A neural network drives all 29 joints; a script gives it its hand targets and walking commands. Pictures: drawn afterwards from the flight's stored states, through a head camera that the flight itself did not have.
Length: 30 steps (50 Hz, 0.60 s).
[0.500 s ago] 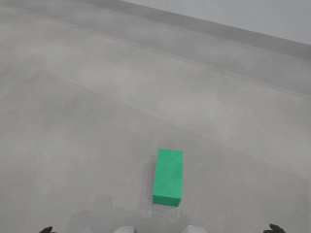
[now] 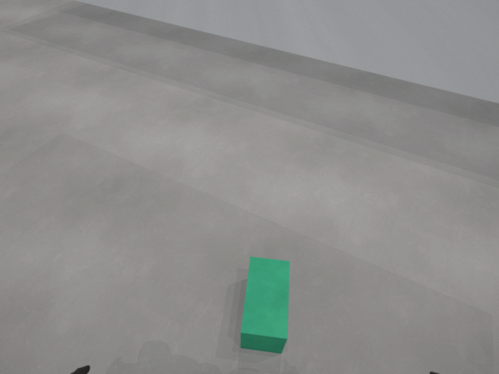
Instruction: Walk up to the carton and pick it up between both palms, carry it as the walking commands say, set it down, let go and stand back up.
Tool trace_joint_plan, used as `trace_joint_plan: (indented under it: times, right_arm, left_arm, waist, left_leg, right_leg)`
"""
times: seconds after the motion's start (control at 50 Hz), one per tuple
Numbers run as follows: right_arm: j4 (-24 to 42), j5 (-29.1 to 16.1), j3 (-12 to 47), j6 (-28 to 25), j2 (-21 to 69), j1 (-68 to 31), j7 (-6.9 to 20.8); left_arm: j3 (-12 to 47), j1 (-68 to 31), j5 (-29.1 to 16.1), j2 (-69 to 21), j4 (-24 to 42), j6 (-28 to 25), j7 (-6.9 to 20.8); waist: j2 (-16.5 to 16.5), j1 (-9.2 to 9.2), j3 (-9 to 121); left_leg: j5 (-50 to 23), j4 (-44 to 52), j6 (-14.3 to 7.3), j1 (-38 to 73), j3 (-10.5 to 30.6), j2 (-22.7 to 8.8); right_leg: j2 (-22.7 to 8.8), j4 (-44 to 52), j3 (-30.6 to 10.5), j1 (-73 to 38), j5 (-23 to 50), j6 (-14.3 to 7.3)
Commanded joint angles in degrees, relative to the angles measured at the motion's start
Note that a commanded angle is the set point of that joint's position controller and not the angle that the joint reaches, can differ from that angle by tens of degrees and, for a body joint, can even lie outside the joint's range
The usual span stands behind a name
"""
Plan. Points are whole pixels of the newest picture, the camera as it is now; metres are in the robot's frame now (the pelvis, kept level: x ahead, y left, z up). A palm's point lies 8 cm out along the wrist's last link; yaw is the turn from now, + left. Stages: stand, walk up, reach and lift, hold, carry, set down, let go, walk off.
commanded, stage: walk up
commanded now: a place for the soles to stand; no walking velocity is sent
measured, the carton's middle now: (265, 303) +0.47 -0.06 -0.66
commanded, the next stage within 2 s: reach and lift in 0.76 s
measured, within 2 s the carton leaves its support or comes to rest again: neither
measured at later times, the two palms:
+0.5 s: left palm out of the picture +0.06 +0.31 -0.10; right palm out of the picture +0.05 -0.33 -0.10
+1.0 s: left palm (87, 371) +0.14 +0.27 -0.09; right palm out of the picture +0.11 -0.31 -0.10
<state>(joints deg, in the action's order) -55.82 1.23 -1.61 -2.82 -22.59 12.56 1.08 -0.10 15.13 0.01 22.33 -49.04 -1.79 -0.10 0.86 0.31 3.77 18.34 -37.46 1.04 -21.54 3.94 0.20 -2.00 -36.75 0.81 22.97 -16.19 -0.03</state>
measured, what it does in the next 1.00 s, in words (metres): stands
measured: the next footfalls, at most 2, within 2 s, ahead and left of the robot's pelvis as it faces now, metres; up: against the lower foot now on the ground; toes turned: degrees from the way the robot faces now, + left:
none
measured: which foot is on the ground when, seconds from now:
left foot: down 0.00-1.00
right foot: down 0.00-1.00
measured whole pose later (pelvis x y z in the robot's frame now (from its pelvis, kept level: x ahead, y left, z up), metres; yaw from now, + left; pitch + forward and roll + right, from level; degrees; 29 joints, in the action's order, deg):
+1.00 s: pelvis -0.02 -0.01 +0.00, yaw +0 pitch +0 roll +0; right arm -34.4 4.3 -6.8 8.8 -19.0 7.4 2.1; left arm -8.7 5.0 1.1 18.3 -34.5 9.5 3.3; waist 0.0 -1.4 -11.7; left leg 18.2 -39.3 2.0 -21.2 3.9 -1.0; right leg -0.9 -38.8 0.8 23.0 -15.5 0.0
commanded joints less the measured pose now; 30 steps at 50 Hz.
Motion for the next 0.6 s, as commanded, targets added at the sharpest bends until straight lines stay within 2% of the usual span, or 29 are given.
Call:
trace_joint_plan:
  times: [0.0, 0.04, 0.06, 0.08, 0.12, 0.14, 0.16, 0.18, 0.2, 0.26, 0.28, 0.3, 0.34, 0.38, 0.4, 0.44, 0.48, 0.52, 0.54, 0.58]
  right_arm:
    - [2.75, 0.09, -1.54, -0.80, -11.69, -5.24, -1.44]
    - [2.30, 0.12, -1.59, -0.89, -11.55, -5.19, -1.42]
    - [2.38, -0.42, -2.36, -0.86, -13.95, -5.18, -1.96]
    - [2.64, -0.55, -2.58, -0.70, -14.60, -4.11, -2.25]
    - [2.98, -0.38, -2.83, -0.38, -14.49, -3.57, -2.50]
    - [3.06, -0.21, -3.17, -0.27, -15.11, -3.40, -2.67]
    - [3.51, 0.01, -3.09, -0.28, -15.80, -4.22, -2.71]
    - [3.62, -0.15, -3.03, -0.01, -15.82, -5.11, -2.64]
    - [3.81, 0.00, -2.86, 0.27, -15.32, -4.88, -2.66]
    - [4.05, -0.79, -2.06, 0.47, -12.42, -5.57, -2.49]
    - [4.03, -0.67, -1.67, 0.37, -11.25, -4.23, -2.47]
    - [3.81, -0.61, -1.66, 0.24, -11.20, -3.52, -2.53]
    - [3.22, -0.14, -2.04, 0.16, -12.37, -2.34, -2.41]
    - [3.14, -0.05, -2.81, 0.14, -14.84, -2.38, -2.38]
    - [3.13, 0.14, -2.74, 0.23, -15.10, -2.69, -2.43]
    - [3.21, 0.29, -2.91, 0.44, -15.57, -3.27, -2.33]
    - [3.43, -0.02, -2.97, 0.55, -15.67, -4.75, -2.25]
    - [3.51, -0.18, -2.46, 0.55, -13.82, -4.12, -2.24]
    - [3.59, -0.18, -2.39, 0.45, -13.73, -4.04, -2.19]
    - [3.87, -0.26, -2.33, 0.29, -12.49, -3.49, -2.17]
  left_arm:
    - [-3.15, -5.66, 0.50, 11.69, -0.48, -1.14, 0.24]
    - [-3.08, -5.16, 0.56, 11.72, -0.61, -1.15, 0.17]
    - [-4.22, -5.69, 0.73, 14.02, 0.67, -0.31, 0.48]
    - [-4.41, -5.02, 0.40, 13.76, 1.01, 0.22, 0.53]
    - [-4.25, -4.45, 0.62, 12.96, 1.52, 0.72, 0.57]
    - [-4.33, -4.13, 0.75, 12.58, 1.71, 0.96, 0.57]
    - [-4.34, -3.78, 0.69, 12.27, 1.56, 1.33, 0.74]
    - [-4.42, -3.69, 0.57, 12.48, 1.17, 1.44, 0.95]
    - [-4.87, -3.20, 0.97, 12.82, 1.16, 1.43, 1.10]
    - [-5.19, -4.09, 1.19, 14.10, 1.53, 1.23, 1.19]
    - [-5.37, -4.93, 1.05, 14.38, 1.47, 1.20, 1.23]
    - [-5.20, -5.65, 0.99, 14.18, 2.21, 1.33, 1.21]
    - [-4.85, -6.38, 0.62, 13.63, 2.42, 1.75, 1.10]
    - [-5.06, -5.66, 0.76, 13.29, 2.16, 2.10, 1.21]
    - [-5.27, -5.24, 0.96, 13.40, 2.19, 2.10, 1.17]
    - [-5.38, -3.89, 1.11, 12.90, 1.85, 2.14, 1.46]
    - [-5.44, -3.25, 1.39, 13.31, 1.42, 2.07, 1.65]
    - [-5.66, -4.34, 1.25, 13.73, 1.77, 1.90, 1.60]
    - [-5.43, -3.98, 1.17, 13.46, 1.79, 1.81, 1.59]
    - [-5.46, -4.05, 1.09, 14.15, 1.88, 1.73, 1.50]
  waist:
    - [-0.53, -0.32, -0.08]
    - [-1.15, -0.47, 0.62]
    - [0.80, -0.50, -1.36]
    - [-0.66, -0.20, -0.28]
    - [-1.80, 0.00, 0.63]
    - [-3.36, 0.24, 1.23]
    - [-3.33, 0.50, 0.93]
    - [-4.44, 0.82, -0.22]
    - [-3.84, 1.08, -0.69]
    - [2.89, 0.08, -0.99]
    - [3.34, -0.31, -0.44]
    - [5.00, -0.64, -0.18]
    - [2.64, -1.07, -1.67]
    - [0.32, -0.31, -3.88]
    - [-0.28, -0.13, -4.43]
    - [-2.27, 0.65, -3.24]
    - [-2.01, 0.53, -4.25]
    - [0.91, 0.00, -3.63]
    - [0.45, 0.05, -2.00]
    - [2.31, -0.14, -1.81]
  left_leg:
    - [-2.87, 10.28, -3.88, 5.07, 3.46, -5.29]
    - [-3.92, 10.16, -3.75, 6.15, 2.57, -5.44]
    - [-11.93, 8.32, -4.15, 5.24, 3.36, -5.75]
    - [-14.46, 7.38, -4.93, 5.62, 4.16, -6.43]
    - [-13.77, 8.51, -6.58, 7.46, 6.96, -8.70]
    - [-12.49, 9.06, -7.45, 7.45, 8.96, -9.92]
    - [-11.29, 9.43, -8.31, 6.53, 9.75, -10.97]
    - [-8.85, 9.70, -7.87, 5.07, 9.42, -10.71]
    - [-6.14, 8.97, -6.95, 3.12, 6.99, -9.37]
    - [-1.00, 4.03, -3.96, 2.58, 0.18, -3.03]
    - [-0.60, 3.20, -3.28, 3.42, -1.14, -1.70]
    - [-0.67, 3.28, -3.25, 4.53, -1.36, -1.67]
    - [-0.59, 6.02, -3.90, 5.55, 0.62, -2.58]
    - [-0.07, 8.99, -5.45, 4.14, 5.16, -5.78]
    - [0.99, 10.44, -6.41, 2.76, 7.47, -7.05]
    - [4.56, 11.86, -6.69, 2.81, 8.07, -8.07]
    - [5.60, 10.96, -6.18, 1.37, 7.24, -7.35]
    - [4.21, 8.34, -5.08, 0.93, 3.90, -4.77]
    - [2.96, 7.08, -4.28, 2.31, 2.26, -3.79]
    - [0.73, 5.57, -3.59, 3.22, 0.69, -2.60]
  right_leg:
    - [-4.58, 10.57, -8.38, -6.10, 2.65, -4.26]
    - [-4.61, 10.18, -8.37, -6.52, 4.64, -4.03]
    - [-3.93, 6.29, -6.69, -5.14, 12.01, -4.54]
    - [-3.71, 3.87, -5.93, -5.29, 14.67, -4.53]
    - [-2.55, 1.21, -4.58, -3.59, 12.51, -3.86]
    - [-2.21, -0.28, -4.19, -2.80, 10.04, -3.77]
    - [-1.86, -0.18, -3.99, -2.97, 7.70, -3.26]
    - [-1.72, 1.17, -3.87, -3.24, 6.09, -3.24]
    - [-2.57, 3.33, -5.51, -4.69, 5.40, -4.13]
    - [-6.55, 10.66, -11.30, -5.37, 6.48, -7.06]
    - [-7.80, 11.53, -12.50, -5.53, 6.45, -8.12]
    - [-7.84, 11.54, -12.81, -4.77, 6.26, -8.24]
    - [-6.75, 10.51, -11.56, -1.71, 1.63, -7.00]
    - [-3.29, 7.60, -8.42, -0.42, -2.41, -4.79]
    - [-2.68, 6.50, -7.53, -0.04, -3.78, -4.32]
    - [-1.83, 6.88, -7.27, -1.06, -7.85, -3.86]
    - [-2.23, 7.73, -7.96, -1.67, -5.87, -4.36]
    - [-4.17, 11.06, -10.37, -3.53, -4.61, -5.62]
    - [-5.36, 11.69, -11.51, -4.38, -2.71, -6.10]
    - [-6.02, 11.93, -12.08, -4.37, -0.02, -6.56]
